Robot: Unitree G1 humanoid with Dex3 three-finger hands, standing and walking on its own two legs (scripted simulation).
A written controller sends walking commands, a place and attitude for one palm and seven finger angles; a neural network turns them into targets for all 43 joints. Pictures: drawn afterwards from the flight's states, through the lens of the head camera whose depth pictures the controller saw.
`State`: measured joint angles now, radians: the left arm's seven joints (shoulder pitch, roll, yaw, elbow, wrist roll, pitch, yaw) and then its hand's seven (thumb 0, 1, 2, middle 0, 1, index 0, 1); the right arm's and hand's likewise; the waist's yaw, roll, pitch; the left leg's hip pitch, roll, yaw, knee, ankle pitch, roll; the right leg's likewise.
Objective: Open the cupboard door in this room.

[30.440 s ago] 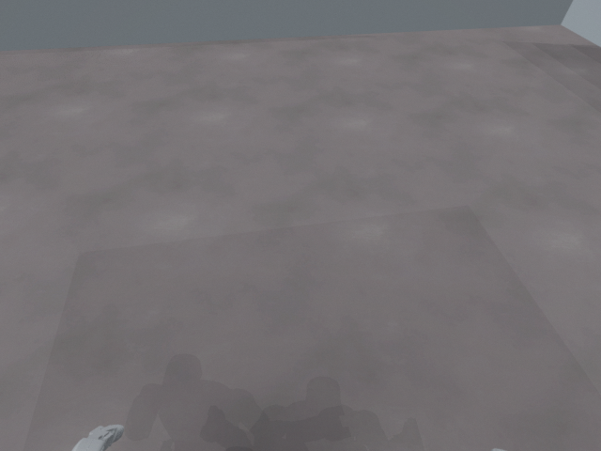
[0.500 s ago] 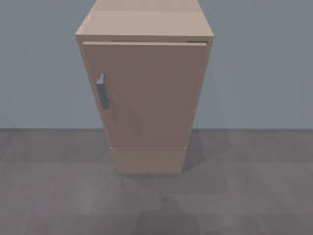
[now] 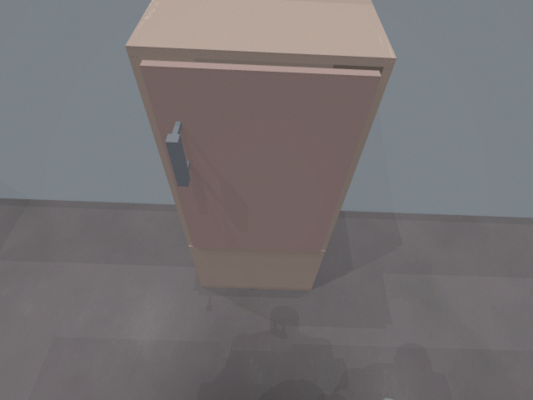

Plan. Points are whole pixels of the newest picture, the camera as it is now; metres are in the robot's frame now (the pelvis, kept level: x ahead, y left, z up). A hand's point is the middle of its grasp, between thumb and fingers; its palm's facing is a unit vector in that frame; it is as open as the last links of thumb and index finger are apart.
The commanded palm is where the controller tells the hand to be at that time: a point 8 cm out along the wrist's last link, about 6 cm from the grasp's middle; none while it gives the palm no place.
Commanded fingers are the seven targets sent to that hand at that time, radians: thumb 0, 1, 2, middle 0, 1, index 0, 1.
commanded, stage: come to a stop and stand still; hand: left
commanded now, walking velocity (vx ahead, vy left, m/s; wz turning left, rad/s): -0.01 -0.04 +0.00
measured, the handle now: (180, 154) +0.53 +0.22 +0.02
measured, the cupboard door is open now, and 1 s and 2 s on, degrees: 0 0 0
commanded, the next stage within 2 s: look again from close up in 0.72 s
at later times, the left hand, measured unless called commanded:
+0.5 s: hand out of the picture -0.01 +0.12 -0.18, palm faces +0.06 -0.98 -0.19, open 7.3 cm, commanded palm none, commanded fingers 0.00 0.90 0.90 -0.20 -0.30 -0.20 -0.30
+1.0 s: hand out of the picture -0.08 +0.11 -0.18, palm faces +0.06 -0.98 -0.16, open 7.4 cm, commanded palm none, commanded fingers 0.00 0.90 0.90 -0.20 -0.30 -0.20 -0.30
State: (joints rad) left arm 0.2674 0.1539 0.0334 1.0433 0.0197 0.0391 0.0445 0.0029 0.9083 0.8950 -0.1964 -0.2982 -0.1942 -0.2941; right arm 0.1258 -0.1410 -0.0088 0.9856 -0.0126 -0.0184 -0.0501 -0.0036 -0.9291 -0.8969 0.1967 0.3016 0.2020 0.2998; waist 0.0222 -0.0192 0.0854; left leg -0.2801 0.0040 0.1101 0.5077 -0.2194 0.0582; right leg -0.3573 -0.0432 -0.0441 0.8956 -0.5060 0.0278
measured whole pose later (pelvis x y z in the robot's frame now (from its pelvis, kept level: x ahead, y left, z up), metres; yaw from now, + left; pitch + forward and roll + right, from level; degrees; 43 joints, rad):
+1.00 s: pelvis -0.05 -0.04 +0.00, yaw +2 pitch -1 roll -1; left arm 0.34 0.11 0.00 1.11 0.02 -0.02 0.03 0.00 0.91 0.89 -0.20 -0.30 -0.20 -0.29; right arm 0.33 -0.14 0.01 1.06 -0.02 0.00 -0.02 0.00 -0.92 -0.90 0.19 0.30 0.20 0.30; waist -0.02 0.03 0.02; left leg -0.23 0.02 0.03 0.56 -0.30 0.01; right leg -0.25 0.02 -0.10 0.50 -0.23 -0.05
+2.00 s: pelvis -0.07 -0.06 -0.09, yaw +4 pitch +14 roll -2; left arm 0.48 0.22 0.25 -0.03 -0.31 -0.58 -0.30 0.01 0.40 0.68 -0.23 -0.62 -0.23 -0.62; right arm 0.12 -0.24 -0.01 0.51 0.00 -0.24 -0.03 0.01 -0.91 -0.90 0.20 0.30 0.20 0.30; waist 0.07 0.00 -0.12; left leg -0.90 0.02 -0.05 1.22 -0.57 -0.01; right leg -0.89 -0.01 -0.18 1.15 -0.51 -0.08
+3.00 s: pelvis -0.05 -0.01 -0.04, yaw +2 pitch +10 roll -3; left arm -0.04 0.41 0.42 0.37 -0.34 -0.30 -0.46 -0.01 -0.50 0.30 -0.30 -1.20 -0.30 -1.19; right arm 0.28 -0.26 0.06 0.57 0.03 -0.21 -0.07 0.01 -0.90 -0.90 0.20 0.30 0.21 0.30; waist 0.01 0.01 -0.07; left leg -0.64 -0.01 0.02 0.93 -0.46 0.06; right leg -0.64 -0.02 -0.11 0.84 -0.38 0.00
